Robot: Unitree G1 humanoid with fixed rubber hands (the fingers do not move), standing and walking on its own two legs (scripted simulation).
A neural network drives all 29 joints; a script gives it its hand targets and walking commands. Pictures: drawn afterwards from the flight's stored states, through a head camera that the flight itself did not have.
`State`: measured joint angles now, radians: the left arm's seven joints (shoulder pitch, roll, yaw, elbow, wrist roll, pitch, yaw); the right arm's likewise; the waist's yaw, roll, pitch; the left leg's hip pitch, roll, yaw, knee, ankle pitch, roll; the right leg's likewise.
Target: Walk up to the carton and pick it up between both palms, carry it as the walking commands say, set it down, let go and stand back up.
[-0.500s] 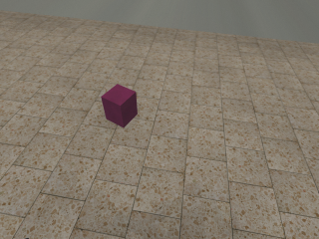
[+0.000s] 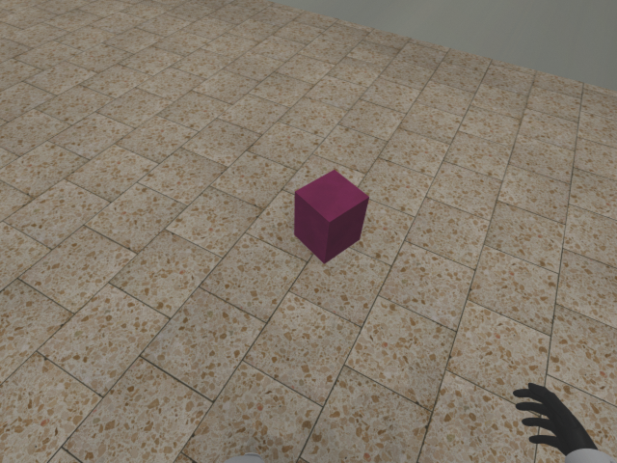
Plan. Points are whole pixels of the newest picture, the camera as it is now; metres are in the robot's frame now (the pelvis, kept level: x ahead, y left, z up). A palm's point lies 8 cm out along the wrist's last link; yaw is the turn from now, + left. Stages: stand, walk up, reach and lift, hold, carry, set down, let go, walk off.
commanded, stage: walk up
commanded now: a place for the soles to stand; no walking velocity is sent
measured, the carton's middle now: (329, 217) +1.06 -0.03 -0.63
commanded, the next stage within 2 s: none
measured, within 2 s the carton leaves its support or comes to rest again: neither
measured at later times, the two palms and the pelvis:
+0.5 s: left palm (95, 345) +0.27 +0.32 -0.04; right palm (567, 375) +0.29 -0.36 -0.07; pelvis +0.19 -0.03 +0.01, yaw +1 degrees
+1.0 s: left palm (169, 228) +0.50 +0.29 -0.06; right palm (557, 308) +0.40 -0.39 -0.08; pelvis +0.37 -0.04 +0.00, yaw -1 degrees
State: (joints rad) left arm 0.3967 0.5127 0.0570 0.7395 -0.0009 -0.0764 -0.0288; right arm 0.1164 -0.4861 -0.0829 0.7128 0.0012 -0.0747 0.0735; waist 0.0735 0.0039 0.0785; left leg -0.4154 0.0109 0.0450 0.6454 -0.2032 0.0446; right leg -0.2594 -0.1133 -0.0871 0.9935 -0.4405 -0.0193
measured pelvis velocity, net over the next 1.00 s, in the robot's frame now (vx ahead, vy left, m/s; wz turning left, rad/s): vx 0.37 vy -0.04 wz -0.02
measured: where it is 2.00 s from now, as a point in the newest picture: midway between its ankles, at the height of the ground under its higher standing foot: (324, 359)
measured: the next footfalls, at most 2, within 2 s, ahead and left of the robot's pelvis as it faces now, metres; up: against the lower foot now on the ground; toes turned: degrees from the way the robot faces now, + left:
right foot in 0.28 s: +0.27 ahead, -0.17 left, +0.00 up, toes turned -5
left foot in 0.60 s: +0.36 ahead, +0.10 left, +0.00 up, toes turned +5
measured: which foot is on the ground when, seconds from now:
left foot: down 0.00-0.30, up 0.32-0.58, down 0.60-0.96, up 0.98-1.00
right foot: up 0.00-0.26, down 0.28-0.60, up 0.62-0.92, down 0.94-1.00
